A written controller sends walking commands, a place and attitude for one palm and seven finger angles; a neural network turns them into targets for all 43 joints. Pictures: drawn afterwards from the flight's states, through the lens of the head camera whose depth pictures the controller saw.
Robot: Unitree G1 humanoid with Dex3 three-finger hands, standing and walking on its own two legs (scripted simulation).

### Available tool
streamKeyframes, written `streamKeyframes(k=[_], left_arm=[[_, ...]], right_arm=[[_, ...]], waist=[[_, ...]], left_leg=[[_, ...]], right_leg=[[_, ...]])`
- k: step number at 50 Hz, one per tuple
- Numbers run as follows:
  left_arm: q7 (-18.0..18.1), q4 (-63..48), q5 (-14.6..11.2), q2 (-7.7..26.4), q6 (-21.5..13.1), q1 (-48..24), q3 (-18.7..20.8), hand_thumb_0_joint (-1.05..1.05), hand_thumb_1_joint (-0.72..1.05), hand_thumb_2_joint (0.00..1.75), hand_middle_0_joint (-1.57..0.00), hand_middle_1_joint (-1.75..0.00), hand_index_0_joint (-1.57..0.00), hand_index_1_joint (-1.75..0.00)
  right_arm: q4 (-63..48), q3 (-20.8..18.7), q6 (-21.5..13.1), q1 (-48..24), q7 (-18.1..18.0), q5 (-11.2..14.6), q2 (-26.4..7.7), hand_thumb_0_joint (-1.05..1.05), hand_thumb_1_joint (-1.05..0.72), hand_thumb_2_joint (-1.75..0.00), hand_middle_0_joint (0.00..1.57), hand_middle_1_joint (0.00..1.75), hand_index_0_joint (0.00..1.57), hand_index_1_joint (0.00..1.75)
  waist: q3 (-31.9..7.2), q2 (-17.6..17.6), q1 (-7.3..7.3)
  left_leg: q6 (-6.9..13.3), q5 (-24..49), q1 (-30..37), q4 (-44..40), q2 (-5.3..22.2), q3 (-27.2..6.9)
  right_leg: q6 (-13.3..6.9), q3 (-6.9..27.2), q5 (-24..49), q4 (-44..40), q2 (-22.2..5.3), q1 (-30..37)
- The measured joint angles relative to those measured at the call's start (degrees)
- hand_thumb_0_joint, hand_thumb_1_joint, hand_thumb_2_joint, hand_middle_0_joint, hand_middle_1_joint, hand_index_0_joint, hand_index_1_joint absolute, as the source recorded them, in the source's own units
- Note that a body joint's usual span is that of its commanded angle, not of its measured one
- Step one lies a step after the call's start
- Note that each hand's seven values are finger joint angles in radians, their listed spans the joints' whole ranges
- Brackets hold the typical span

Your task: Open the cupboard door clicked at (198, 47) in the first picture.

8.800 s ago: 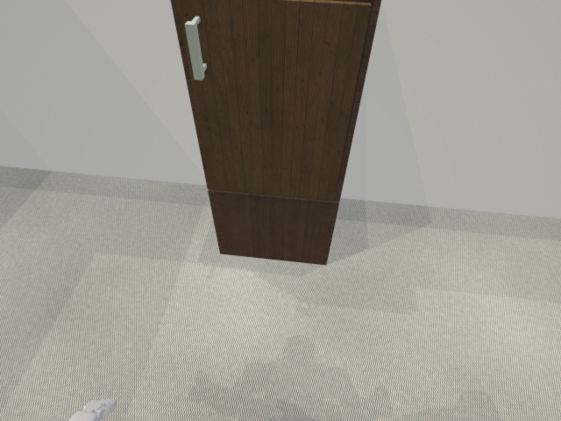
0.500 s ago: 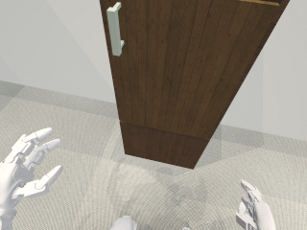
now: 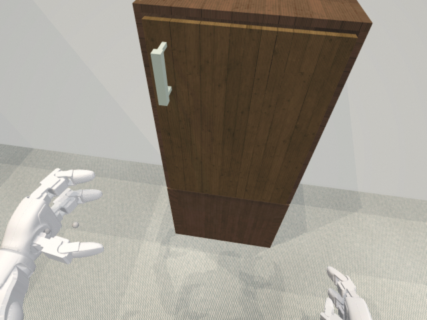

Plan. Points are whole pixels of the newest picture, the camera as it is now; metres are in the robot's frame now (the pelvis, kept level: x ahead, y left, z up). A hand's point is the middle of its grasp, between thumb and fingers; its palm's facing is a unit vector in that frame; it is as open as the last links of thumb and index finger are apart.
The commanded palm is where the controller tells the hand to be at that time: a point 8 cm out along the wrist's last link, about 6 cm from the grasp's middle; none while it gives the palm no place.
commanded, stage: raise the hand with hooked fingers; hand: left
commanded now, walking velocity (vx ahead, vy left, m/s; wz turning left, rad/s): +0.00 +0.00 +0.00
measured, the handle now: (163, 74) +0.58 +0.16 +0.17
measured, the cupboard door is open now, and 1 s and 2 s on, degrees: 0 0 0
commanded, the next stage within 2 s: move the hooked fingers beside the handle in 1.04 s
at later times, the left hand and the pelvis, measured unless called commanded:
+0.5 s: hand (55, 156) +0.30 +0.27 +0.19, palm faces +0.01 -1.00 -0.09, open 13.9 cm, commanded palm +0.27 +0.31 +0.19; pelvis +0.01 -0.01 +0.02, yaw +1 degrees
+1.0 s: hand (79, 148) +0.32 +0.24 +0.19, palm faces -0.01 -1.00 -0.06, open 14.0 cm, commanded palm +0.28 +0.29 +0.19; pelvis +0.02 -0.03 +0.03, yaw +0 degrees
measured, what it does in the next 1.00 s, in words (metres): stands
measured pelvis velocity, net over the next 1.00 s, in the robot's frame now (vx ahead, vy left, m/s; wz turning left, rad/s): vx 0.02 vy -0.03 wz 0.00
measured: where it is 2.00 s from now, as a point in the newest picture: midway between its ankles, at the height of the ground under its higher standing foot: outside the picture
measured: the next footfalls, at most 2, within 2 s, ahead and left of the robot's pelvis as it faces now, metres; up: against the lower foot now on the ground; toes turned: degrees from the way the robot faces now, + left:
none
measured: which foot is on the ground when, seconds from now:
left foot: down 0.00-1.00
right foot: down 0.00-1.00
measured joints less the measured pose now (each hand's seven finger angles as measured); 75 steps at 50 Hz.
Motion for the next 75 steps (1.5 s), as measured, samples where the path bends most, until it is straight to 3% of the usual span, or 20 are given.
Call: streamKeyframes(k=[5, 13, 22, 31, 37, 45, 60, 67, 75], left_arm=[[0.73, 0.67, -1.03, 1.48, 0.9, -4.78, 2.4, 0.0, -0.25, 0.41, -0.29, -1.04, -0.28, -1.04], [-0.43, 5.46, 0.61, 3.2, 9.0, -10.39, 2.35, -0.01, -0.42, 0.34, -0.3, -1.14, -0.29, -1.15], [-0.86, 5.39, 0.38, 4.23, 8.61, -15.59, 4.7, -0.01, -0.48, 0.31, -0.31, -1.19, -0.3, -1.19], [-2.72, 11.64, 1.02, 6.89, 14.54, -21.71, 4.6, -0.01, -0.5, 0.3, -0.31, -1.19, -0.3, -1.2], [-3.1, 11.13, 0.39, 5.5, 13.73, -20.09, 5.09, -0.01, -0.5, 0.3, -0.31, -1.2, -0.3, -1.2], [-1.18, 9.87, 1.49, 3.97, 12.86, -19.53, 5.25, -0.01, -0.5, 0.3, -0.31, -1.2, -0.3, -1.2], [-1.79, 12.05, 1.13, 4.51, 13.52, -20.65, 4.7, -0.01, -0.5, 0.3, -0.31, -1.2, -0.3, -1.2], [-0.18, 17.59, 2.49, 4.05, 11.95, -27.43, 2.09, -0.01, -0.5, 0.3, -0.31, -1.2, -0.3, -1.2], [0.73, 25.6, 4.56, 5.46, 10.8, -34.66, 1.54, -0.01, -0.5, 0.3, -0.31, -1.2, -0.3, -1.2]], right_arm=[[-0.38, 0.98, -0.16, -0.65, -0.42, 0.27, 0.84, 0.02, -0.9, -0.89, 0.21, 0.3, 0.2, 0.3], [-1.43, 1.58, 1.57, -1.14, -0.32, 0.84, 0.12, 0.02, -0.9, -0.89, 0.21, 0.3, 0.2, 0.3], [0.15, 2.01, 2.47, -0.89, -0.74, 0.73, 0.32, 0.02, -0.9, -0.89, 0.21, 0.3, 0.2, 0.3], [0.13, 1.62, 4.59, -1.27, -0.59, 1.6, -0.85, 0.02, -0.9, -0.89, 0.21, 0.3, 0.2, 0.3], [-0.47, 1.02, 5.33, -1.3, 0.14, 1.58, -1.07, 0.02, -0.9, -0.89, 0.21, 0.3, 0.2, 0.3], [-0.58, 0.67, 5.48, -1.58, -0.41, 1.5, -1.03, 0.02, -0.9, -0.89, 0.21, 0.3, 0.2, 0.3], [-0.57, 0.95, 6.29, -2.32, -0.75, 1.81, -0.75, 0.02, -0.9, -0.89, 0.21, 0.3, 0.2, 0.3], [0.65, 1.38, 6.14, -2.1, -1.8, 1.93, -0.7, 0.02, -0.9, -0.89, 0.21, 0.3, 0.2, 0.3], [1.11, 1.73, 6.57, -1.37, -1.72, 1.59, -0.64, 0.02, -0.9, -0.89, 0.21, 0.3, 0.2, 0.3]], waist=[[0.1, -0.43, 0.04], [0.83, 0.62, 0.61], [1.62, 0.21, 1.18], [1.41, 1.53, 0.64], [1.17, 1.32, 0.45], [1.8, 0.96, 0.91], [1.42, 1.38, 0.95], [2.21, 0.92, 0.93], [2.3, 0.48, -1.14]], left_leg=[[-0.12, 1.08, 3.63, -2.97, -0.07, 0.06], [-0.08, 2.94, 7.19, -7.28, -0.49, 0.13], [-0.82, 4.3, 11.21, -11.49, -0.16, -0.09], [-1.33, 5.67, 12.65, -14.65, -0.12, -0.15], [-1.79, 5.74, 13.25, -15.5, 0.29, 0.39], [-2.27, 5.73, 14.08, -15.82, 0.71, 0.22], [-2.23, 6.13, 14.1, -15.86, 0.56, 0.22], [-2.01, 6.64, 13.22, -15.37, 0.2, -0.52], [-1.64, 7.16, 11.71, -15.56, 0.11, 0.35]], right_leg=[[-0.02, 0.01, 1.19, -3.13, 0.08, 3.7], [0.04, -0.01, 2.83, -7.14, -0.15, 7.15], [-0.62, -0.25, 3.93, -11.02, 0.38, 11.03], [-1.12, -0.34, 4.59, -12.99, 0.54, 11.91], [-1.54, 0.21, 4.34, -12.9, 0.94, 11.81], [-2.02, 0.07, 4.13, -12.97, 1.38, 12.53], [-1.97, 0.1, 4.36, -12.69, 1.23, 12.42], [-1.81, -0.63, 4.89, -12.77, 0.9, 12.13], [-1.54, 0.26, 5.7, -12.82, 0.78, 10.2]])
